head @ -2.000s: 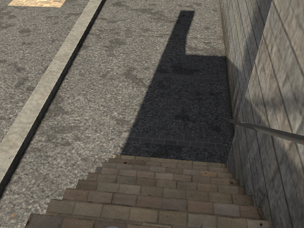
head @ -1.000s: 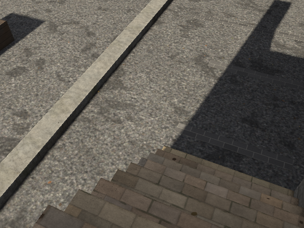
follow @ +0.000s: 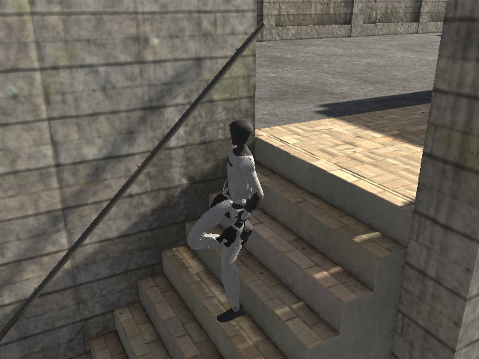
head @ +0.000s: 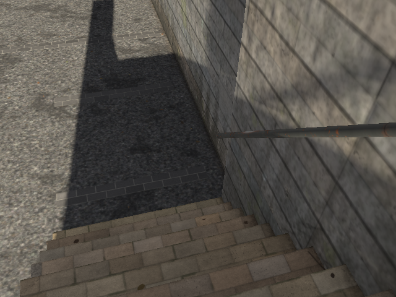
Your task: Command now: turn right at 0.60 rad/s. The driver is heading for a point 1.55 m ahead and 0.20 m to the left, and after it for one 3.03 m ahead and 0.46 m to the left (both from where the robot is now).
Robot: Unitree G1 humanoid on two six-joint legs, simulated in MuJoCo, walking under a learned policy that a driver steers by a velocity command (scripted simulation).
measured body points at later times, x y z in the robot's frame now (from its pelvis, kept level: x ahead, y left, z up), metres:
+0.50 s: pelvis -0.05 -0.11 +0.11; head -0.03 -0.11 +0.56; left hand +0.00 +0.15 -0.02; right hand +0.12 -0.37 +0.02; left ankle +0.05 +0.02 -0.44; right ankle -0.08 -0.18 -0.53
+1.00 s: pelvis +0.03 +0.00 +0.05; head +0.07 +0.01 +0.50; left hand -0.17 +0.18 -0.08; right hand +0.28 -0.16 -0.06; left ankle +0.07 +0.13 -0.70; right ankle -0.08 -0.19 -0.50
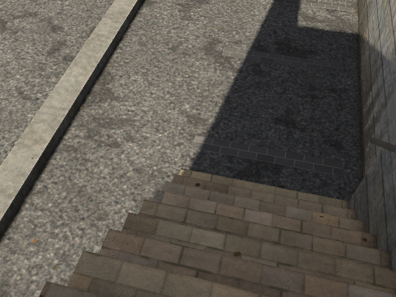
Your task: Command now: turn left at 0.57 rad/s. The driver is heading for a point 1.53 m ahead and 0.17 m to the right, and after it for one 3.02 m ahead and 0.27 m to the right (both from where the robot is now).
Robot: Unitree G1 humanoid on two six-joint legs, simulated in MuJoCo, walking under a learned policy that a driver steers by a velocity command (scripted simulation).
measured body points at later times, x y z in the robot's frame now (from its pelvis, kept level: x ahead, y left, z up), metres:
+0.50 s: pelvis +0.15 +0.02 -0.15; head +0.15 +0.00 +0.30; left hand +0.18 +0.25 -0.29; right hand -0.01 -0.14 -0.30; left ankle +0.05 +0.12 -0.80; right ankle +0.34 -0.15 -0.79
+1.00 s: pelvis +0.39 -0.10 -0.37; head +0.38 -0.10 +0.08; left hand +0.31 +0.09 -0.52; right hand +0.52 -0.32 -0.48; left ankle +0.54 +0.01 -1.06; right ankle +0.26 -0.15 -1.01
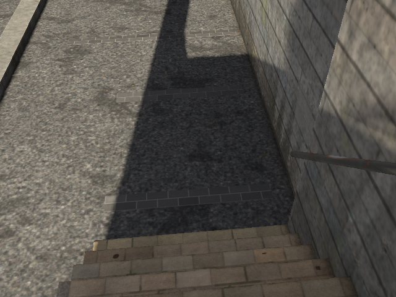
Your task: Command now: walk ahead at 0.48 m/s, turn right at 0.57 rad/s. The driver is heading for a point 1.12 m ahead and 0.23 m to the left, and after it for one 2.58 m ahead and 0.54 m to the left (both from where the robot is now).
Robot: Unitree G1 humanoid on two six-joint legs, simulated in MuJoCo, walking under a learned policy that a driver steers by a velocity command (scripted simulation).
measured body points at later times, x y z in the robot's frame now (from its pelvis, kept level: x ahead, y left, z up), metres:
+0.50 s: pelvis +0.28 +0.00 -0.27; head +0.27 +0.00 +0.18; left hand +0.45 +0.20 -0.38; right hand +0.14 -0.19 -0.42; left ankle +0.10 +0.09 -0.84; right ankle +0.38 -0.09 -1.02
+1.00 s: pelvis +0.53 +0.04 -0.50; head +0.52 +0.05 -0.05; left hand +0.34 +0.18 -0.65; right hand +0.72 -0.15 -0.63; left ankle +0.55 +0.14 -1.25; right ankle +0.38 -0.09 -1.02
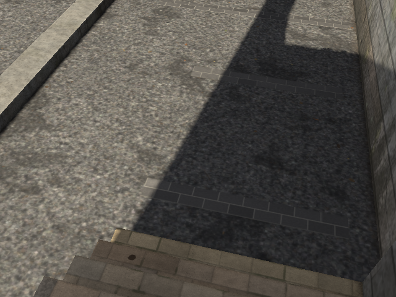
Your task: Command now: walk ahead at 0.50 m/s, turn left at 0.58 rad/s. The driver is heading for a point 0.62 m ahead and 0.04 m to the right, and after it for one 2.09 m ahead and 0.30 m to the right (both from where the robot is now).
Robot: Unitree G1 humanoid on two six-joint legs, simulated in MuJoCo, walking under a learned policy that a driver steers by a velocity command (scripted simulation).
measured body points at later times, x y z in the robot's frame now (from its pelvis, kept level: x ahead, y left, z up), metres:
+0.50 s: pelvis +0.26 -0.05 -0.29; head +0.24 -0.06 +0.16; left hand +0.12 +0.19 -0.43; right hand +0.34 -0.28 -0.43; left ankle +0.28 +0.10 -0.78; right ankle +0.23 -0.12 -1.00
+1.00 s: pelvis +0.49 -0.01 -0.48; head +0.48 -0.01 -0.03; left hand +0.56 +0.21 -0.62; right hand +0.48 -0.28 -0.62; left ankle +0.50 +0.06 -1.22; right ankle +0.52 -0.16 -1.03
